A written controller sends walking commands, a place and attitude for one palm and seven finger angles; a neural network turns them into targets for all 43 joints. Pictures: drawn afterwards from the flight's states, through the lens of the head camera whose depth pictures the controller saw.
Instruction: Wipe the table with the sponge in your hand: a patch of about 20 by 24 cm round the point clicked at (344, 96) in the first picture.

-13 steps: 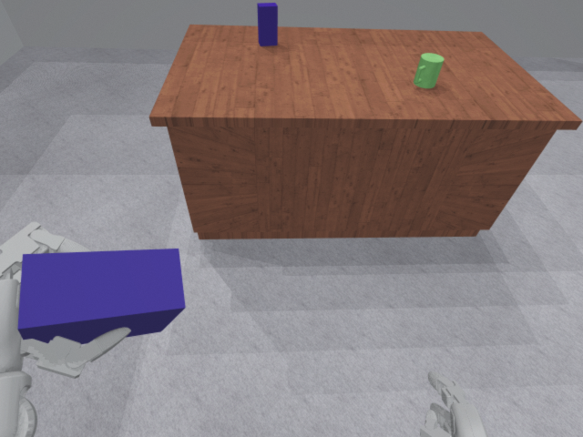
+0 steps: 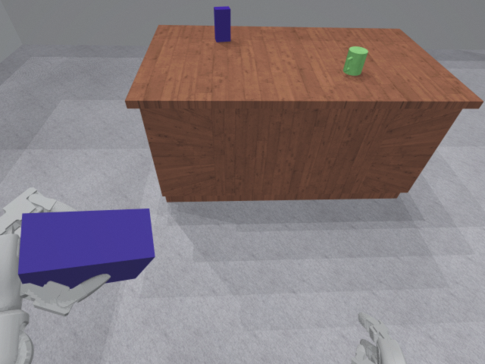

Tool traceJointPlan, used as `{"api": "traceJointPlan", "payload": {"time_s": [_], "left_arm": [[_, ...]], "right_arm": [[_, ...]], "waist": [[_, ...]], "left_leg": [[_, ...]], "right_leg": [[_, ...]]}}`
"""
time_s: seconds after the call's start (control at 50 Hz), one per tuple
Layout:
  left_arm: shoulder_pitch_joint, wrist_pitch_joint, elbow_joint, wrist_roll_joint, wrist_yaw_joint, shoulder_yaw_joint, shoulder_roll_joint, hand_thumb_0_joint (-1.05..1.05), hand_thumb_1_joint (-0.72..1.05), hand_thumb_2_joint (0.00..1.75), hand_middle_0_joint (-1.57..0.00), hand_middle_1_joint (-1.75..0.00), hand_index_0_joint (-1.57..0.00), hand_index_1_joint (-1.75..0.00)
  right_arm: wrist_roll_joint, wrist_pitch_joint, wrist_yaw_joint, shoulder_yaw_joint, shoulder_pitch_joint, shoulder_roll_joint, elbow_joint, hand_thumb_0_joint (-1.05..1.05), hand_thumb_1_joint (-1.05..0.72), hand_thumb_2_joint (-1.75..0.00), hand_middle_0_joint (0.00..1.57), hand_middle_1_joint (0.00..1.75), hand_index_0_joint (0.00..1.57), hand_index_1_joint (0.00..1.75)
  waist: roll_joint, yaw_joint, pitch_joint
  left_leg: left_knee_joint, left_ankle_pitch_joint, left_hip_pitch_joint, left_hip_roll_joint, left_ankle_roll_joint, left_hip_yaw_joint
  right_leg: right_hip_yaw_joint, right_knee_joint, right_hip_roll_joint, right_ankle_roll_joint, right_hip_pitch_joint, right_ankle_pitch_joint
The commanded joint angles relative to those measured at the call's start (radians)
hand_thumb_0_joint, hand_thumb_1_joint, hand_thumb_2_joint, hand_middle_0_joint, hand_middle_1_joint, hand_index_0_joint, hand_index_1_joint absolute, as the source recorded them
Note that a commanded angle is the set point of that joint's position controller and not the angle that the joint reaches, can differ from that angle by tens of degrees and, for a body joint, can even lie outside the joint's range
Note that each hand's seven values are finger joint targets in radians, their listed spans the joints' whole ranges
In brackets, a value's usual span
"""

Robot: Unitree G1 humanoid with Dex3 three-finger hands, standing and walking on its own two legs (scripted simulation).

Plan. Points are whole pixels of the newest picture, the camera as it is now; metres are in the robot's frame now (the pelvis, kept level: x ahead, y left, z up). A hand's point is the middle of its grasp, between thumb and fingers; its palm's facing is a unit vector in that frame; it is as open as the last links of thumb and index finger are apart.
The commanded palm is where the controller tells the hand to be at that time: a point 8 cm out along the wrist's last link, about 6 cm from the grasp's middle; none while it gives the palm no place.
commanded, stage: look at it before walking up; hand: left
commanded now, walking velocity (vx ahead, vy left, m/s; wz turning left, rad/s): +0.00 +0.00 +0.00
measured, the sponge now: (108, 249) +0.23 +0.20 +0.14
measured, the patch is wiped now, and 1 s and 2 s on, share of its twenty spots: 0.00 0.00 0.00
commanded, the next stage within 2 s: walk to a spot facing it in 0.14 s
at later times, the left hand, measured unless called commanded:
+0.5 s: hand (78, 240) +0.23 +0.23 +0.16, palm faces +0.40 -0.83 -0.38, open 10.3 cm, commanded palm +0.19 +0.26 +0.18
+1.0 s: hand (152, 156) +0.38 +0.17 +0.17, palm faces +0.23 -0.89 -0.39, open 10.3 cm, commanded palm +0.34 +0.21 +0.18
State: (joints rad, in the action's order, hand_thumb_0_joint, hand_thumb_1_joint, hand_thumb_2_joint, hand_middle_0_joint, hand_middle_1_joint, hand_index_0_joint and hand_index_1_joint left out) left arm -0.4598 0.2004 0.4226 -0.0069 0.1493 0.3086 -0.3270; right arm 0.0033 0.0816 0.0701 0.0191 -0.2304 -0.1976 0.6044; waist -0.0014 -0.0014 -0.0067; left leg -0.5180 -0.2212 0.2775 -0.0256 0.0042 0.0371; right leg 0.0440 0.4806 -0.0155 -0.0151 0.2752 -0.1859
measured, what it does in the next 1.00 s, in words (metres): walks ahead: left foot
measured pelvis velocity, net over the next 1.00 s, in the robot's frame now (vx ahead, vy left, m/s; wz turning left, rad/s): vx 0.12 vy -0.02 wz -0.24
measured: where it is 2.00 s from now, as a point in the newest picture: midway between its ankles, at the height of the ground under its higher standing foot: (289, 343)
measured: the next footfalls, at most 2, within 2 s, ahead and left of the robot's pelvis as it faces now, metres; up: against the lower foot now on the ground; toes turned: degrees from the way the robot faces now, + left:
left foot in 0.94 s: +0.23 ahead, +0.08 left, +0.00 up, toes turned -2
right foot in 1.36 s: +0.28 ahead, -0.22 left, +0.00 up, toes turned -29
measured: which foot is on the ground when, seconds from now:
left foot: down 0.00-0.56, up 0.58-0.92, down 0.94-1.00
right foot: down 0.00-0.96, up 0.98-1.00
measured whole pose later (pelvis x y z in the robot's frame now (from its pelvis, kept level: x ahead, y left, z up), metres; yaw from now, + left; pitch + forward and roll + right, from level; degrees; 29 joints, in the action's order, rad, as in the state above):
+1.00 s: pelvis +0.12 -0.02 -0.01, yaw -14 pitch -1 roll +1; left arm -0.49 0.24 0.51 -0.02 0.17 0.39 -0.39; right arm 0.00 0.05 0.07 -0.02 -0.24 -0.22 0.60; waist 0.06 -0.01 0.01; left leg -0.59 -0.22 0.32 -0.07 0.02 0.19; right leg 0.01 0.85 -0.02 0.03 0.27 -0.49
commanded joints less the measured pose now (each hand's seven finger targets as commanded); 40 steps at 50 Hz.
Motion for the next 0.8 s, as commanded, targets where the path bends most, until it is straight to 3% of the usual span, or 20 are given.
{"api": "traceJointPlan", "payload": {"time_s": [0.0,0.18,0.24,0.3,0.34,0.36,0.38,0.42,0.48,0.5,0.52,0.54,0.56,0.58,0.62,0.64,0.68,0.72,0.78], "left_arm": [[0.083,0.064,0.222,-0.005,0.019,0.106,-0.159,0.00,0.10,1.30,-1.20,-1.60,-1.20,-1.60],[0.083,0.061,0.199,-0.005,0.020,0.109,-0.162,0.00,0.10,1.30,-1.20,-1.60,-1.20,-1.60],[0.096,0.063,0.220,-0.004,0.019,0.109,-0.166,0.00,0.10,1.30,-1.20,-1.60,-1.20,-1.60],[0.105,0.061,0.246,-0.003,0.024,0.108,-0.162,0.00,0.10,1.30,-1.20,-1.60,-1.20,-1.60],[0.127,0.056,0.258,0.005,0.027,0.096,-0.145,0.00,0.10,1.30,-1.20,-1.60,-1.20,-1.60],[0.126,0.054,0.248,0.007,0.031,0.102,-0.144,0.00,0.10,1.30,-1.20,-1.60,-1.20,-1.60],[0.135,0.052,0.239,0.009,0.032,0.098,-0.146,0.00,0.10,1.30,-1.20,-1.60,-1.20,-1.60],[0.144,0.056,0.228,0.008,0.030,0.103,-0.152,0.00,0.10,1.30,-1.20,-1.60,-1.20,-1.60],[0.147,0.041,0.188,0.013,0.020,0.065,-0.129,0.00,0.10,1.30,-1.20,-1.60,-1.20,-1.60],[0.170,0.040,0.179,0.015,0.018,0.064,-0.139,0.00,0.10,1.30,-1.20,-1.60,-1.20,-1.60],[0.180,0.039,0.167,0.020,0.015,0.066,-0.147,0.00,0.10,1.30,-1.20,-1.60,-1.20,-1.60],[0.202,0.034,0.167,0.020,0.018,0.073,-0.181,0.00,0.10,1.30,-1.20,-1.60,-1.20,-1.60],[0.223,0.034,0.166,0.004,0.028,0.097,-0.213,0.00,0.10,1.30,-1.20,-1.60,-1.20,-1.60],[0.232,0.044,0.172,0.007,0.026,0.097,-0.203,0.00,0.10,1.30,-1.20,-1.60,-1.20,-1.60],[0.130,0.052,0.161,0.008,0.016,0.141,-0.231,0.00,0.10,1.30,-1.20,-1.60,-1.20,-1.60],[0.094,0.068,0.194,0.003,0.014,0.150,-0.236,0.00,0.10,1.30,-1.20,-1.60,-1.20,-1.60],[0.077,0.089,0.246,-0.001,0.015,0.179,-0.251,0.00,0.10,1.30,-1.20,-1.60,-1.20,-1.60],[0.080,0.100,0.297,-0.002,0.018,0.188,-0.253,0.00,0.10,1.30,-1.20,-1.60,-1.20,-1.60],[0.012,0.098,0.296,-0.012,0.027,0.191,-0.237,0.00,0.10,1.30,-1.20,-1.60,-1.20,-1.60]], "right_arm": [[0.001,0.054,0.013,-0.044,0.096,-0.118,-0.158,0.00,-0.90,-0.90,0.20,0.30,0.20,0.30],[0.001,0.051,0.012,-0.045,0.091,-0.118,-0.157,0.00,-0.90,-0.90,0.20,0.30,0.20,0.30],[0.000,0.052,0.013,-0.045,0.098,-0.118,-0.159,0.00,-0.90,-0.90,0.20,0.30,0.20,0.30],[-0.006,0.046,0.017,-0.051,0.100,-0.127,-0.165,0.00,-0.90,-0.90,0.20,0.30,0.20,0.30],[-0.005,0.044,0.023,-0.049,0.101,-0.133,-0.171,0.00,-0.90,-0.90,0.20,0.30,0.20,0.30],[-0.003,0.044,0.025,-0.047,0.094,-0.133,-0.166,0.00,-0.90,-0.90,0.20,0.30,0.20,0.30],[-0.005,0.045,0.025,-0.048,0.088,-0.127,-0.161,0.00,-0.90,-0.90,0.20,0.30,0.20,0.30],[-0.009,0.056,0.023,-0.054,0.071,-0.126,-0.148,0.00,-0.90,-0.90,0.20,0.30,0.20,0.30],[-0.013,0.052,0.009,-0.050,0.087,-0.126,-0.141,0.00,-0.90,-0.90,0.20,0.30,0.20,0.30],[-0.012,0.049,0.007,-0.048,0.091,-0.124,-0.141,0.00,-0.90,-0.90,0.20,0.30,0.20,0.30],[-0.010,0.044,0.004,-0.049,0.091,-0.116,-0.141,0.00,-0.90,-0.90,0.20,0.30,0.20,0.30],[-0.010,0.037,0.000,-0.046,0.107,-0.099,-0.150,0.00,-0.90,-0.90,0.20,0.30,0.20,0.30],[-0.010,0.045,0.000,-0.045,0.145,-0.116,-0.156,0.00,-0.90,-0.90,0.20,0.30,0.20,0.30],[-0.012,0.048,-0.006,-0.051,0.116,-0.119,-0.141,0.00,-0.90,-0.90,0.20,0.30,0.20,0.30],[-0.010,0.023,-0.011,-0.045,0.102,-0.119,-0.130,0.00,-0.90,-0.90,0.20,0.30,0.20,0.30],[-0.009,0.011,-0.009,-0.040,0.108,-0.109,-0.128,0.00,-0.90,-0.90,0.20,0.30,0.20,0.30],[-0.010,-0.003,-0.011,-0.036,0.110,-0.104,-0.131,0.00,-0.90,-0.90,0.20,0.30,0.20,0.30],[-0.009,-0.003,-0.011,-0.040,0.121,-0.099,-0.146,0.00,-0.90,-0.90,0.20,0.30,0.20,0.30],[-0.012,0.010,-0.010,-0.041,0.110,-0.088,-0.165,0.00,-0.90,-0.90,0.20,0.30,0.20,0.30]], "waist": [[-0.048,0.002,-0.084],[-0.014,0.001,-0.074],[-0.028,0.002,-0.080],[-0.088,-0.002,-0.072],[-0.167,-0.006,-0.036],[-0.216,-0.007,-0.034],[-0.227,-0.011,-0.014],[-0.206,-0.012,-0.027],[-0.197,0.004,-0.017],[-0.152,0.010,-0.003],[-0.022,0.013,0.011],[0.249,0.016,0.018],[0.276,0.028,0.043],[0.189,0.001,0.022],[0.078,-0.003,-0.007],[0.060,-0.004,-0.013],[0.047,-0.005,-0.045],[0.034,-0.008,-0.072],[0.054,0.022,-0.098]], "left_leg": [[0.133,-0.052,0.021,-0.059,0.011,-0.038],[0.127,-0.087,0.028,-0.052,0.013,-0.039],[0.140,-0.126,0.019,-0.066,0.015,-0.044],[0.169,-0.377,0.009,-0.120,0.045,-0.080],[0.247,-0.543,0.027,-0.201,0.081,-0.176],[0.295,-0.593,0.052,-0.265,0.112,-0.244],[0.310,-0.580,0.061,-0.310,0.139,-0.278],[0.254,-0.439,-0.021,-0.326,0.149,-0.242],[0.146,-0.366,0.076,-0.271,0.091,-0.065],[0.056,-0.386,0.144,-0.236,0.067,-0.019],[-0.148,-0.387,0.203,-0.155,0.034,0.055],[-0.413,-0.384,0.386,-0.044,-0.009,0.110],[-0.616,-0.352,0.487,-0.024,-0.025,0.034],[-0.673,-0.249,0.471,-0.057,-0.030,-0.051],[-0.684,-0.169,0.459,-0.076,-0.043,-0.048],[-0.677,-0.130,0.456,-0.078,-0.048,-0.035],[-0.588,-0.112,0.434,-0.082,-0.047,-0.011],[-0.423,-0.114,0.362,-0.099,-0.040,0.010],[-0.213,-0.101,0.248,-0.061,-0.019,0.083]], "right_leg": [[0.047,-0.081,0.041,0.017,-0.065,0.024],[0.060,-0.109,0.047,0.020,-0.051,-0.032],[0.060,-0.098,0.043,0.021,-0.042,-0.061],[0.064,-0.033,0.022,0.039,0.046,-0.239],[0.003,0.094,-0.026,0.030,0.114,-0.290],[-0.052,0.218,-0.043,0.024,0.109,-0.260],[-0.087,0.307,-0.034,0.018,0.126,-0.255],[-0.102,0.304,-0.010,0.017,0.172,-0.282],[-0.156,0.136,-0.003,0.024,0.001,-0.254],[-0.127,0.054,0.008,0.041,-0.064,-0.234],[0.051,-0.065,0.084,0.099,-0.065,-0.288],[0.440,-0.214,0.282,0.199,-0.133,-0.389],[0.631,-0.303,0.397,0.264,-0.168,-0.294],[0.581,-0.294,0.370,0.256,-0.162,-0.304],[0.442,-0.236,0.302,0.243,-0.173,-0.176],[0.351,-0.227,0.280,0.229,-0.187,-0.053],[0.247,-0.212,0.261,0.226,-0.216,0.099],[0.182,-0.197,0.254,0.228,-0.209,0.137],[0.180,-0.172,0.230,0.233,-0.210,0.139]]}}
